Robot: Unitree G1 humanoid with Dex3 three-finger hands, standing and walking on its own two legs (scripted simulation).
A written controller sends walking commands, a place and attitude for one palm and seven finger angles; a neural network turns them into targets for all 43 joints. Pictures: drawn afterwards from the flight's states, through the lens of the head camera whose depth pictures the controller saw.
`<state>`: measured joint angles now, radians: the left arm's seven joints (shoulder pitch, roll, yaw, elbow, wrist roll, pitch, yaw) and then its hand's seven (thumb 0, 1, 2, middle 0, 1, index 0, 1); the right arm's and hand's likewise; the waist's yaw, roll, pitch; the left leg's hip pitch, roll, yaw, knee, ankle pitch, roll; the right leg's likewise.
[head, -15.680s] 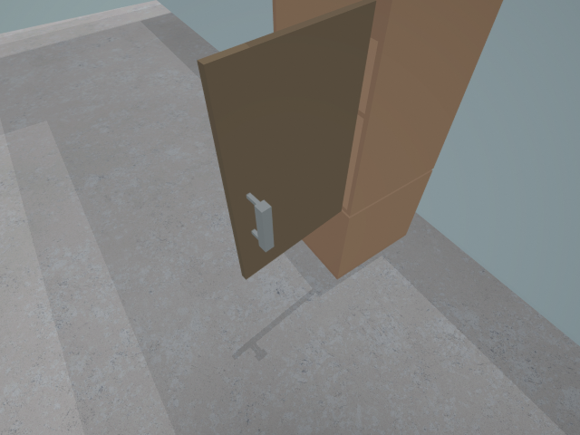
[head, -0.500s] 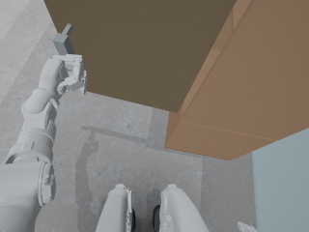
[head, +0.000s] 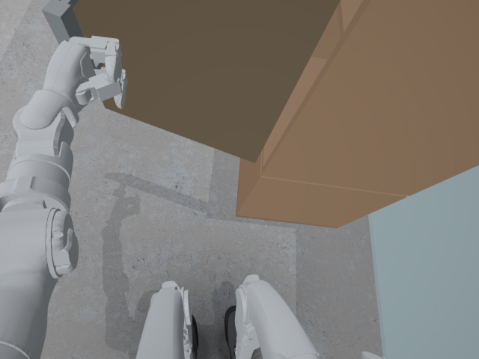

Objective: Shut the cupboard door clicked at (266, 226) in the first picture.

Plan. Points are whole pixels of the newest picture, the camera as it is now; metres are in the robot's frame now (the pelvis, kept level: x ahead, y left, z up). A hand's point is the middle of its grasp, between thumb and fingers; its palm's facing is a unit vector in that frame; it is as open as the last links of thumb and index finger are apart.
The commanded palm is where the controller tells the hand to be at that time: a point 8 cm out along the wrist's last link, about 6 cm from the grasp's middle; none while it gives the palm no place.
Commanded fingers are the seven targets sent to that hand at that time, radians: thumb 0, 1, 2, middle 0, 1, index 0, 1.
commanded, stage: push the door shut along its arc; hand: left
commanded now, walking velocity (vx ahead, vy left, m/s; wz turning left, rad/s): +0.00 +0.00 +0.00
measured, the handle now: (82, 40) +0.61 +0.21 +0.05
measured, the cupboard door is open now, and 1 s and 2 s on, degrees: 77 65 65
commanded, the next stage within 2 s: pull the fist back off the door in 0.66 s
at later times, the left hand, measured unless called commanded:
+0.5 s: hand (139, 64) +0.56 +0.13 +0.05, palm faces -0.40 -0.91 -0.03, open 2.8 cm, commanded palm +0.59 +0.13 +0.05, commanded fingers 0.00 0.90 0.90 -1.30 -1.50 -1.30 -1.50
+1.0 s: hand (162, 51) +0.60 +0.09 +0.04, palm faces +0.03 -1.00 +0.01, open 3.0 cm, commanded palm +0.58 +0.09 +0.05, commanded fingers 0.00 0.90 0.90 -1.30 -1.50 -1.30 -1.50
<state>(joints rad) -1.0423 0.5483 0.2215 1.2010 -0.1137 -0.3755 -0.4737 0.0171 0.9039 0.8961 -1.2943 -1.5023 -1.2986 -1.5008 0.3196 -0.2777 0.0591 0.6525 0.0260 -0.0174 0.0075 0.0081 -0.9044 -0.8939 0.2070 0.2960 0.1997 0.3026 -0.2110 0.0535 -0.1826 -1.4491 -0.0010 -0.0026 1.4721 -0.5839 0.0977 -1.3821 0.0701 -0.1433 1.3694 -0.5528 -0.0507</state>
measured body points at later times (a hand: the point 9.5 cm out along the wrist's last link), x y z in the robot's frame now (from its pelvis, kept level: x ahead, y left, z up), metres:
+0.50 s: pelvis +0.01 -0.01 -0.02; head +0.20 +0.03 +0.39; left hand +0.58 +0.18 +0.06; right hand +0.01 -0.28 -0.11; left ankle +0.04 +0.06 -0.58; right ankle +0.04 -0.10 -0.58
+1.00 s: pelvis +0.00 -0.01 -0.02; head +0.21 +0.04 +0.37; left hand +0.59 +0.15 +0.05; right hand -0.02 -0.26 -0.11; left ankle +0.04 +0.06 -0.58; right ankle +0.04 -0.10 -0.58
